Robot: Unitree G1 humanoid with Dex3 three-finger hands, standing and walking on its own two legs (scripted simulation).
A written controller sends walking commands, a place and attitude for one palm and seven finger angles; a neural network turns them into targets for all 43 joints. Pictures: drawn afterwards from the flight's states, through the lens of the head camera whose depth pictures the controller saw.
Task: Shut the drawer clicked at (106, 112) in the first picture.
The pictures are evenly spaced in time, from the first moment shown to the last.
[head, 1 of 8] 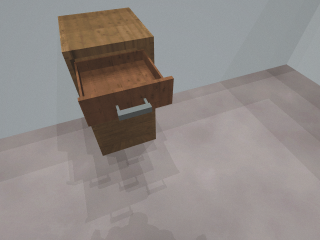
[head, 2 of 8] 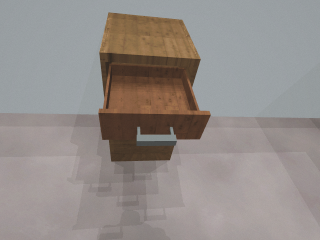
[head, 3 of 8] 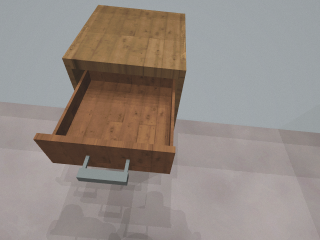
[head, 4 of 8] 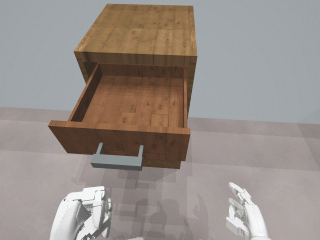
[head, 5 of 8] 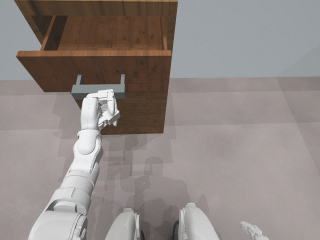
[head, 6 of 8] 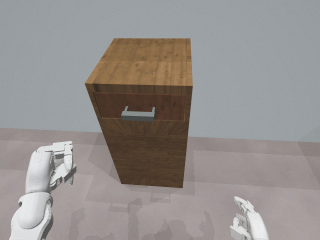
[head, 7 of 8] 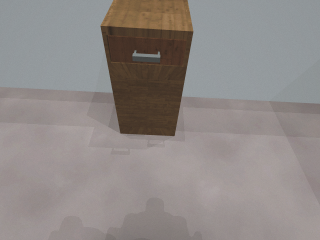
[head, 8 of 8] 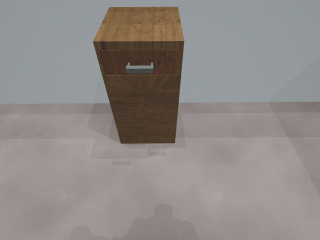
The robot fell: no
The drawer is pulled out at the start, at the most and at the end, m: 0.30 0.30 0.00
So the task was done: yes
